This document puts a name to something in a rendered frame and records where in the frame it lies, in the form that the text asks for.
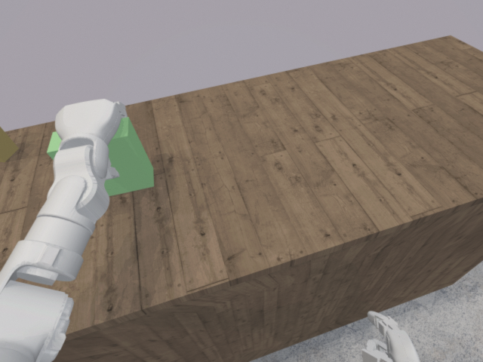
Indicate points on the sponge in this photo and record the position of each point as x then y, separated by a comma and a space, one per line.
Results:
127, 155

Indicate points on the left robot upper arm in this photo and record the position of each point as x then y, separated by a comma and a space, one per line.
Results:
33, 322

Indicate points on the robot left forearm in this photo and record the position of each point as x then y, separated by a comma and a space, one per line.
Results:
52, 250

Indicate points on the right robot hand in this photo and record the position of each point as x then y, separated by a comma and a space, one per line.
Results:
398, 347

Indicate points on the left robot hand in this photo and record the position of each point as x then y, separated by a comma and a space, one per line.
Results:
100, 118

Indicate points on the table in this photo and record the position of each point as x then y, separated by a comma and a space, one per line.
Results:
283, 207

